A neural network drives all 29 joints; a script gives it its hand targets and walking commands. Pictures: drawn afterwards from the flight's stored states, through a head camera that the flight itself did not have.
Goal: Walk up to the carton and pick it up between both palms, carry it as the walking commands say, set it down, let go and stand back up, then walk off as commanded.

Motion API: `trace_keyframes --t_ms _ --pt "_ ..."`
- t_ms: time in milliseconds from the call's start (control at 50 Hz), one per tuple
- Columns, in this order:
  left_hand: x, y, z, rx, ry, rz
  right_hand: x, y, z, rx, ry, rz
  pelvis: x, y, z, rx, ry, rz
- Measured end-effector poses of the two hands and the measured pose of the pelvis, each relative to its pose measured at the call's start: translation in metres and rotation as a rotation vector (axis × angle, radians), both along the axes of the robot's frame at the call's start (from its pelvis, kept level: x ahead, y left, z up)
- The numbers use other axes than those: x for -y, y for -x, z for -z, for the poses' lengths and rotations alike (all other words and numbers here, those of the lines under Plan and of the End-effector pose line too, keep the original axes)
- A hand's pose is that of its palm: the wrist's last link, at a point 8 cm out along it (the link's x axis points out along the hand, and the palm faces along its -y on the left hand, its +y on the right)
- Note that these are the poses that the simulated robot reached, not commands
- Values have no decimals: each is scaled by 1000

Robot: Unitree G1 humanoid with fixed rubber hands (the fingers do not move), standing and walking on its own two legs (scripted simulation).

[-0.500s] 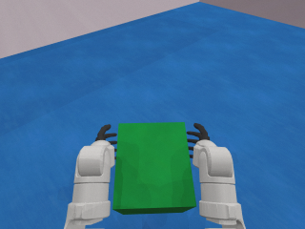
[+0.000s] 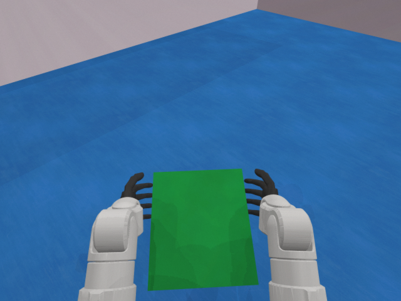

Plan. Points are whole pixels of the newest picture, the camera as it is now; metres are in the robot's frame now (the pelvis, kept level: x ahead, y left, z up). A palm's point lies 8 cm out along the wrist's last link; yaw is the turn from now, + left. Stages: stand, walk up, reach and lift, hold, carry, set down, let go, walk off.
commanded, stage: carry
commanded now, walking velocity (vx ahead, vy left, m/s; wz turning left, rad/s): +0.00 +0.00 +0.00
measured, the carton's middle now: (200, 232) +0.28 +0.00 -0.02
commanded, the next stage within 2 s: none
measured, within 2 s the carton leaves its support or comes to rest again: neither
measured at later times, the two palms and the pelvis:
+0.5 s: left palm (133, 208) +0.29 +0.13 +0.07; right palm (269, 203) +0.29 -0.14 +0.08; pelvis +0.01 -0.01 +0.00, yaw +0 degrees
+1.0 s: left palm (132, 209) +0.28 +0.13 +0.07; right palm (269, 204) +0.29 -0.14 +0.08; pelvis +0.01 -0.01 +0.00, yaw +0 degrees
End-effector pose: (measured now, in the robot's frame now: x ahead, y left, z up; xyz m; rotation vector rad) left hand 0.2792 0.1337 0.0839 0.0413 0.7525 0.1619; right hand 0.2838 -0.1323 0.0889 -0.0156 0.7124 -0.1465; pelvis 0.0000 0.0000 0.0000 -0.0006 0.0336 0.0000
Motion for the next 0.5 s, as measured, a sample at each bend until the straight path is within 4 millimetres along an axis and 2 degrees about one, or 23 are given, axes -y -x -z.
trace_keyframes --t_ms 500 --pt "4 -7 11 8 12 -2 5 -10 9 11 2 -8 6 -6 1 0 -5 3"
